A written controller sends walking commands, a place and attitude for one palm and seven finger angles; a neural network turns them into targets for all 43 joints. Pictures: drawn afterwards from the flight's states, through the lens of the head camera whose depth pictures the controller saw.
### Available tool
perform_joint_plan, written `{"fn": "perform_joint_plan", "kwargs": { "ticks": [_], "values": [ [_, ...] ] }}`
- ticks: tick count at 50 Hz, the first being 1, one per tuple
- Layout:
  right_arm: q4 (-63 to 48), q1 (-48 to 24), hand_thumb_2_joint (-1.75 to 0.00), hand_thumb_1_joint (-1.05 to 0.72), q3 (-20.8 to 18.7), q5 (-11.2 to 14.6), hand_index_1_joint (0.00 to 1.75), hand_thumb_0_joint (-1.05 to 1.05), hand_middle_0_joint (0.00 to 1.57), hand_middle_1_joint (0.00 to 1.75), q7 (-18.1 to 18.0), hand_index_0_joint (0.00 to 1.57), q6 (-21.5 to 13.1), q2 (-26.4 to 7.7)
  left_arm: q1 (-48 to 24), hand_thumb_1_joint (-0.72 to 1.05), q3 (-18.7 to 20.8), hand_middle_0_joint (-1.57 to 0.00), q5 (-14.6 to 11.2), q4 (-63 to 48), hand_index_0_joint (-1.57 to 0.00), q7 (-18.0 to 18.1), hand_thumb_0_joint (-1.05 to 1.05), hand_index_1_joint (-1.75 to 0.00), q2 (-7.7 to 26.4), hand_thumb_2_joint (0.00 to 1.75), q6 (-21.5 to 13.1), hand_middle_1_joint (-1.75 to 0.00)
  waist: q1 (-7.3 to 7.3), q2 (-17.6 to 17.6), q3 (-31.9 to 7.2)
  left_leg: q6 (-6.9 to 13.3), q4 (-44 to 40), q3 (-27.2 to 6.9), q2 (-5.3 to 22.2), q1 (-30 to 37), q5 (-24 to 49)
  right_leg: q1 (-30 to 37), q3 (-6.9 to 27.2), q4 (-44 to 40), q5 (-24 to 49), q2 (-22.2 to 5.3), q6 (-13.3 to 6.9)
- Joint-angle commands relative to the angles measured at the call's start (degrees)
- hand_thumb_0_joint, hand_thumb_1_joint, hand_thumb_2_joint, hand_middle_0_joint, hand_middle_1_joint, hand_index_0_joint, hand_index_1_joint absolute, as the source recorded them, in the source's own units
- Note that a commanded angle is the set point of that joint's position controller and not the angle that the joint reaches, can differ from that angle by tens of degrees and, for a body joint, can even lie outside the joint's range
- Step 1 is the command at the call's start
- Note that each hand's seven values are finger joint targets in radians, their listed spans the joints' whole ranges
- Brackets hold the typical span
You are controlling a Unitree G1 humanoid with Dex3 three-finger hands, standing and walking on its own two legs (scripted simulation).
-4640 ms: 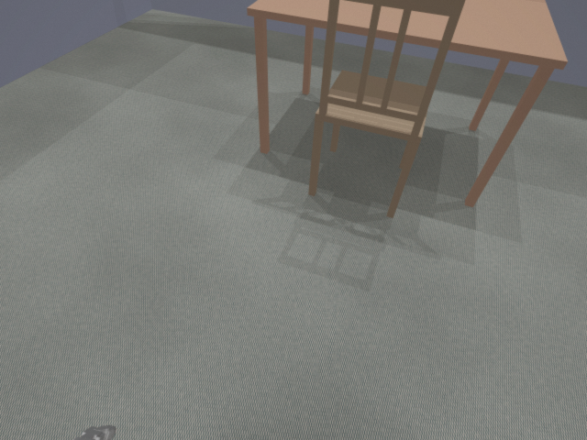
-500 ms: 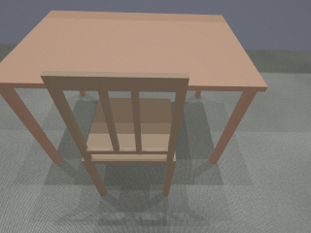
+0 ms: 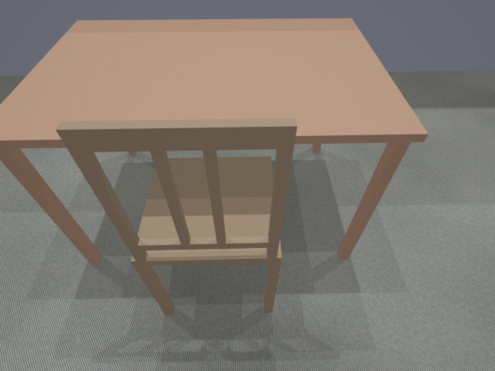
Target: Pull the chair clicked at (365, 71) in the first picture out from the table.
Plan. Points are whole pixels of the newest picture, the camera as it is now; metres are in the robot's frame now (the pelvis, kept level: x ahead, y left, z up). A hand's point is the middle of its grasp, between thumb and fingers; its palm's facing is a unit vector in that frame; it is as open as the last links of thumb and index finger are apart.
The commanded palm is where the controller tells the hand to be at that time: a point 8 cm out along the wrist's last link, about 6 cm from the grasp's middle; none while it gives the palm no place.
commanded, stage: come to a stop and stand still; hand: left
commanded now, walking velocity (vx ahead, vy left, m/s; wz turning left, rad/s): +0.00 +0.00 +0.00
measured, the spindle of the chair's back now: (174, 203) +0.46 +0.20 -0.06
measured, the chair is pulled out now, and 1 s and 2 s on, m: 0.00 0.00 0.00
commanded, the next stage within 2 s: look again from close up in 0.70 s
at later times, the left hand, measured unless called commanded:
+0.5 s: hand out of the picture +0.05 +0.19 -0.17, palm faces +0.02 -0.98 -0.21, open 7.3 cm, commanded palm none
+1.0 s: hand out of the picture +0.01 +0.18 -0.17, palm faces +0.03 -0.99 -0.17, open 7.4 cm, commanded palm none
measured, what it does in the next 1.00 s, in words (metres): stands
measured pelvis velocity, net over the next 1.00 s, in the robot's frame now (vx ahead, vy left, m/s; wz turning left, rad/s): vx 0.04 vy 0.02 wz -0.01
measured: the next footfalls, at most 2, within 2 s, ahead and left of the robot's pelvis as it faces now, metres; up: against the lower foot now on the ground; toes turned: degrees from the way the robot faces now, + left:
none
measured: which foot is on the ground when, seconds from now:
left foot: down 0.00-1.00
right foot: down 0.00-1.00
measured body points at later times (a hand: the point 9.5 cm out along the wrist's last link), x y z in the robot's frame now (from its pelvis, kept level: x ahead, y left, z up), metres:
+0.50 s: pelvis +0.02 +0.02 +0.00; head +0.04 +0.01 +0.45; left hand +0.05 +0.24 -0.15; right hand +0.01 -0.20 -0.16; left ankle +0.03 +0.11 -0.74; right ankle +0.01 -0.10 -0.74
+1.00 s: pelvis +0.04 +0.02 +0.01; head +0.04 +0.03 +0.46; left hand +0.01 +0.23 -0.16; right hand +0.05 -0.21 -0.15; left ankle +0.03 +0.11 -0.74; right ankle +0.01 -0.10 -0.74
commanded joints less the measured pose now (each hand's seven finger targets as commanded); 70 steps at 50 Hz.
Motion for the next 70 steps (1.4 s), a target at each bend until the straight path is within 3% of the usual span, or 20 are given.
{"fn": "perform_joint_plan", "kwargs": {
  "ticks": [1,4,6,8,14,17,23,28,35,46,54,66,70],
  "values": [
    [-3.39,6.65,-0.90,-0.90,-0.39,-0.25,0.30,0.00,0.20,0.30,0.51,0.20,-1.00,-2.92,-2.38,0.90,1.89,-0.20,-0.29,-6.71,-0.20,0.44,0.00,-0.30,8.76,0.90,-2.08,-0.30,-3.53,-3.74,1.38,0.48,0.54,-2.25,1.10,3.52,-1.23,-9.81,10.94,-10.87,-11.01,-11.03,-4.06],
    [-3.47,6.89,-0.90,-0.90,0.19,-0.52,0.30,0.00,0.20,0.30,0.35,0.20,-1.71,-3.97,-1.12,0.90,1.69,-0.20,-0.43,-6.94,-0.20,-0.08,0.00,-0.30,7.38,0.90,-1.34,-0.30,-1.72,2.68,4.82,2.02,-7.85,-7.60,3.21,-2.90,-2.33,-6.25,6.80,-4.88,-8.94,-5.89,-1.68],
    [-3.65,6.05,-0.90,-0.90,0.52,-0.39,0.30,0.00,0.20,0.30,0.10,0.20,-2.21,-4.62,1.27,0.90,1.36,-0.20,-0.65,-6.24,-0.20,-0.25,0.00,-0.30,6.44,0.90,-1.42,-0.30,-0.11,1.21,2.28,2.77,-9.78,-8.88,4.07,-4.45,-1.06,-0.44,6.01,-3.61,-3.67,-5.09,-0.87],
    [-2.90,6.38,-0.90,-0.90,0.78,-0.27,0.30,0.00,0.20,0.30,-0.11,0.20,-2.64,-4.28,1.22,0.90,1.28,-0.20,-0.79,-5.64,-0.20,-0.44,0.00,-0.30,6.26,0.90,-1.51,-0.30,0.38,-1.12,1.78,2.70,-10.07,-8.21,3.73,-4.04,1.96,1.71,6.12,-3.82,-0.52,-5.56,-0.77],
    [-0.36,8.09,-0.90,-0.90,0.95,-0.18,0.30,0.00,0.20,0.30,-0.22,0.20,-2.71,-3.99,0.56,0.90,1.12,-0.20,-0.99,-5.12,-0.20,-0.36,0.00,-0.30,6.11,0.90,-1.48,-0.30,-0.14,-1.81,0.65,2.15,-9.62,-7.00,3.07,-0.90,2.75,1.75,6.71,-4.94,-0.01,-6.46,-0.49],
    [0.89,8.96,-0.90,-0.90,1.00,-0.05,0.30,0.00,0.20,0.30,-0.26,0.20,-2.91,-3.41,0.64,0.90,1.16,-0.20,-0.97,-4.60,-0.20,-0.23,0.00,-0.30,5.99,0.90,-1.67,-0.30,-0.26,-2.21,-0.87,2.06,-8.98,-6.27,3.01,0.95,6.45,2.87,6.58,-4.71,3.28,-6.81,-0.29],
    [3.09,8.51,-0.90,-0.90,1.15,0.23,0.30,0.00,0.20,0.30,-0.48,0.20,-2.97,-2.57,1.25,0.90,0.97,-0.20,-0.94,-2.68,-0.20,-0.21,0.00,-0.30,5.39,0.90,-1.64,-0.30,-0.25,-2.05,0.65,2.15,-10.01,-5.95,3.32,2.91,8.32,2.23,6.30,-5.63,4.82,-6.61,0.04],
    [4.31,8.05,-0.90,-0.90,1.13,0.39,0.30,0.00,0.20,0.30,-0.67,0.20,-3.18,-2.76,2.76,0.90,0.69,-0.20,-0.88,-0.99,-0.20,-0.09,0.00,-0.30,5.12,0.90,-1.92,-0.30,-0.30,-2.77,-0.34,2.32,-9.59,-5.32,3.71,6.28,12.85,2.59,6.25,-5.85,8.91,-6.74,0.39],
    [4.92,7.09,-0.90,-0.90,1.19,0.44,0.30,0.00,0.20,0.30,-0.82,0.20,-3.06,-3.29,3.92,0.90,0.35,-0.20,-0.74,0.75,-0.20,0.02,0.00,-0.30,4.45,0.90,-1.76,-0.30,-0.50,-1.14,1.69,2.16,-10.67,-5.42,3.59,6.98,11.34,1.50,6.66,-7.15,7.19,-6.76,0.60],
    [5.17,6.97,-0.90,-0.90,1.16,0.46,0.30,0.00,0.20,0.30,-0.94,0.20,-3.26,-3.43,5.26,0.90,0.31,-0.20,-0.64,1.64,-0.20,0.11,0.00,-0.30,4.18,0.90,-1.81,-0.30,-0.32,-1.90,0.76,2.29,-11.13,-5.42,3.74,8.61,13.41,2.54,6.56,-7.60,8.95,-6.92,0.75],
    [5.52,7.36,-0.90,-0.90,1.27,0.45,0.30,0.00,0.20,0.30,-0.94,0.20,-3.13,-3.16,5.14,0.90,0.35,-0.20,-0.65,1.62,-0.20,0.07,0.00,-0.30,4.07,0.90,-1.56,-0.30,-0.05,-1.99,3.10,2.28,-12.22,-5.47,3.70,7.06,11.01,2.04,6.37,-8.29,6.94,-6.82,0.68],
    [6.19,9.03,-0.90,-0.90,1.22,0.46,0.30,0.00,0.20,0.30,-0.92,0.20,-3.28,-2.44,5.48,0.90,0.55,-0.20,-0.75,1.31,-0.20,0.17,0.00,-0.30,3.87,0.90,-1.60,-0.30,0.05,-1.92,1.55,2.32,-12.27,-5.69,3.64,7.73,11.53,2.74,6.32,-8.08,7.20,-6.89,0.52],
    [6.39,9.20,-0.90,-0.90,1.18,0.50,0.30,0.00,0.20,0.30,-0.93,0.20,-3.08,-1.96,5.55,0.90,0.54,-0.20,-0.69,1.40,-0.20,0.18,0.00,-0.30,3.65,0.90,-1.51,-0.30,-0.03,-2.33,3.28,2.18,-12.57,-5.45,3.57,6.85,9.59,1.79,6.45,-8.50,6.03,-6.71,0.44]
  ]
}}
